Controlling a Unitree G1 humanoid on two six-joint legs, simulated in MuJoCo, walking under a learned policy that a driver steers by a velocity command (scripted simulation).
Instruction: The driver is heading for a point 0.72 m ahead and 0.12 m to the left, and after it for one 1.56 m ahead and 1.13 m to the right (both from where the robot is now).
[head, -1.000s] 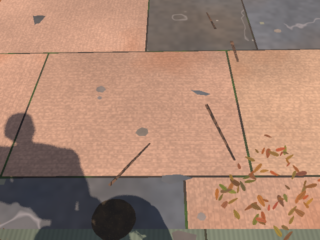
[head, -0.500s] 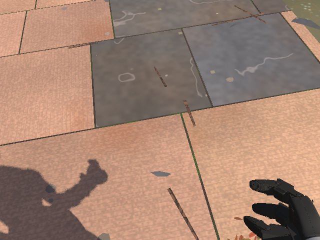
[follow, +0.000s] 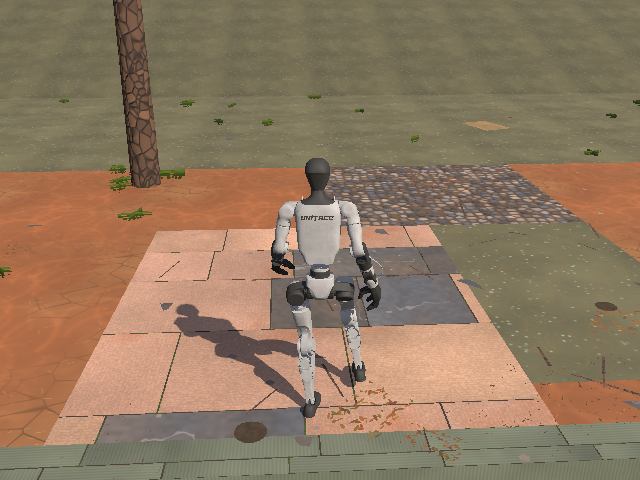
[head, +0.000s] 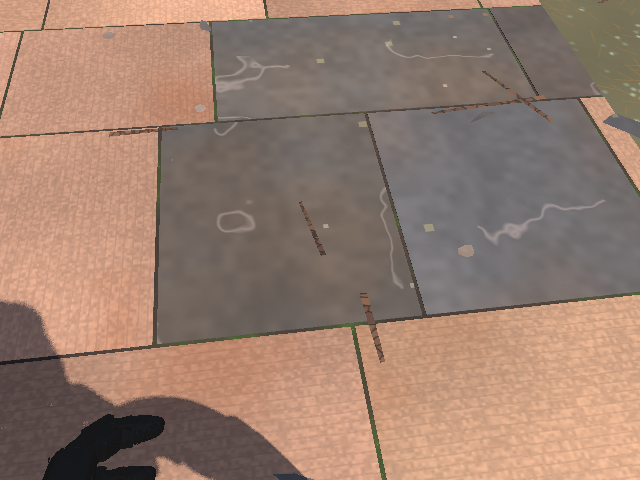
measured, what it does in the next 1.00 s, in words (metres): walks ahead, turning left: right foot, then left foot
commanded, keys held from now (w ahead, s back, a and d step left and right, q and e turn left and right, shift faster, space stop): w+q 0.60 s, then w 0.10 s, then w+e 0.30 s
